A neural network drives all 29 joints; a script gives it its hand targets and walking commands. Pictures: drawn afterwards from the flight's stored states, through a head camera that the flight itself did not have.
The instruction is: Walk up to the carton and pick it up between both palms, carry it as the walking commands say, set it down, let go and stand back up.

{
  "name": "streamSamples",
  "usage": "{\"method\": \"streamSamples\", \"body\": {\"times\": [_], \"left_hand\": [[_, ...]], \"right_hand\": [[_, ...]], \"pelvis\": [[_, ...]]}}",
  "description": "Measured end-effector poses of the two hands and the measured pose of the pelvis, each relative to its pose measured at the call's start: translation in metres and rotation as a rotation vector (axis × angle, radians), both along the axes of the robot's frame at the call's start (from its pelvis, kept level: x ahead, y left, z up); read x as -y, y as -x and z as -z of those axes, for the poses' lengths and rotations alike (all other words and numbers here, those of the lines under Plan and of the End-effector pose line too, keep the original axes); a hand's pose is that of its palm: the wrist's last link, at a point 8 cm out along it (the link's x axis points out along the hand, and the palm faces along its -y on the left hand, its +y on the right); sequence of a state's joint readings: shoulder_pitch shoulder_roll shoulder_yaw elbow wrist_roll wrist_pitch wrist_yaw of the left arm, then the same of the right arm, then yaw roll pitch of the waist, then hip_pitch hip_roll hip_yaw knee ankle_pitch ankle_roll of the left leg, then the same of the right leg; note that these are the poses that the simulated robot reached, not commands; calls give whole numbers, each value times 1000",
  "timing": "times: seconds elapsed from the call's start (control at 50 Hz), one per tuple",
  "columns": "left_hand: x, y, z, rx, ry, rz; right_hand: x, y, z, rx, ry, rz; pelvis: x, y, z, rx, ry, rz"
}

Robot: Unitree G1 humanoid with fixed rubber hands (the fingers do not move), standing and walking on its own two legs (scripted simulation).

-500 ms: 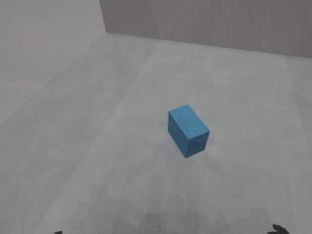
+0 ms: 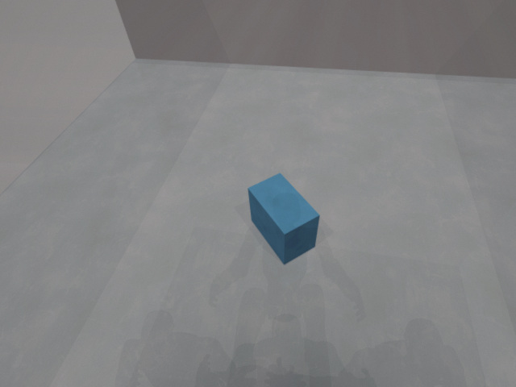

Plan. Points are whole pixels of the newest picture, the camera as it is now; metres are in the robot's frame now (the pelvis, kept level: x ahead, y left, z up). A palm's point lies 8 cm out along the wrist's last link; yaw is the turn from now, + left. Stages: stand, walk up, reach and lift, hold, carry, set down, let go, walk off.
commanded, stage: walk up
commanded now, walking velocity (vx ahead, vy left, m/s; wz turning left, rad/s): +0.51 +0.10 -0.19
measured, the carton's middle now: (282, 218) +0.90 -0.07 -0.65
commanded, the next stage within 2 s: none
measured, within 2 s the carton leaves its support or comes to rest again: neither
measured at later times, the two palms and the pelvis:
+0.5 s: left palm out of the picture +0.16 +0.29 -0.16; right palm (366, 262) +0.39 -0.20 -0.14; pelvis +0.23 +0.04 -0.03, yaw -2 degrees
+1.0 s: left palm (180, 240) +0.46 +0.20 -0.13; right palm (404, 281) +0.35 -0.27 -0.15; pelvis +0.36 -0.03 +0.00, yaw -2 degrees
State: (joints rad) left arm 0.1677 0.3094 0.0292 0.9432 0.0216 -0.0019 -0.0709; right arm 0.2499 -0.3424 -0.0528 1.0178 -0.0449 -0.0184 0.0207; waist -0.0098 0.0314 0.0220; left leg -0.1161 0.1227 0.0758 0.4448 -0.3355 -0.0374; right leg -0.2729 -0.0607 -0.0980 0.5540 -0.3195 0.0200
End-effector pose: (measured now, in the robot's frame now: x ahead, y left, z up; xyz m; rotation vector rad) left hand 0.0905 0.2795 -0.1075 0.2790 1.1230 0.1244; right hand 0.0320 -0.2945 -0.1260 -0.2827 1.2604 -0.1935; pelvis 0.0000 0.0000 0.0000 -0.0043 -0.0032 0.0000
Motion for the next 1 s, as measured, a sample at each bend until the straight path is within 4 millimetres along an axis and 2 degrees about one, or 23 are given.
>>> {"method": "streamSamples", "body": {"times": [0.04,0.08,0.16,0.24,0.3,0.36,0.42,0.46,0.5,0.56,0.62,0.68,0.74,0.82,0.9,0.94,1.0], "left_hand": [[10,2,10,-9,-24,-15],[19,18,11,-68,-28,-46],[29,48,-1,-190,-27,-119],[30,54,-10,-268,-34,-176],[27,46,-9,-316,-33,-210],[21,28,-1,-359,-19,-233],[9,-4,17,-388,1,-244],[-2,-32,37,-401,18,-228],[-9,-72,49,-366,29,-205],[-12,-139,51,-287,51,-143],[-8,-196,47,-233,78,-89],[2,-241,43,-192,102,-50],[16,-277,38,-155,123,-23],[40,-321,29,-103,130,6],[59,-359,25,-39,73,13],[66,-368,24,-21,43,8],[76,-369,18,-34,27,-7]], "right_hand": [[8,-8,13,-29,-13,-20],[7,-31,15,-13,-36,-34],[-7,-100,6,78,-102,-65],[-26,-171,-1,146,-147,-91],[-44,-228,-3,193,-169,-121],[-67,-287,-5,241,-182,-154],[-88,-340,-2,287,-167,-173],[-93,-359,5,306,-124,-166],[-91,-354,10,263,-91,-132],[-83,-323,3,143,-55,-57],[-70,-291,-9,50,-13,22],[-58,-267,-17,-22,15,84],[-50,-255,-20,-67,21,125],[-43,-259,-13,-91,-18,144],[-31,-278,11,-107,-72,158],[-23,-292,24,-105,-85,160],[-20,-313,28,-98,-107,160]], "pelvis": [[11,-11,10,-2,-8,7],[16,-25,8,-2,-9,13],[18,-58,-5,-1,-25,32],[14,-94,-10,-4,-43,41],[6,-123,-9,-6,-47,40],[-5,-156,-3,-11,-43,37],[-20,-194,10,-16,-31,33],[-31,-217,23,-13,-7,32],[-36,-233,26,-13,-1,36],[-37,-251,14,-2,-5,39],[-35,-268,3,6,13,36],[-30,-286,-3,11,28,30],[-23,-303,-7,13,32,29],[-7,-327,-8,14,25,29],[16,-350,2,11,-12,30],[25,-357,8,6,-9,42],[31,-363,4,8,-3,43]]}}
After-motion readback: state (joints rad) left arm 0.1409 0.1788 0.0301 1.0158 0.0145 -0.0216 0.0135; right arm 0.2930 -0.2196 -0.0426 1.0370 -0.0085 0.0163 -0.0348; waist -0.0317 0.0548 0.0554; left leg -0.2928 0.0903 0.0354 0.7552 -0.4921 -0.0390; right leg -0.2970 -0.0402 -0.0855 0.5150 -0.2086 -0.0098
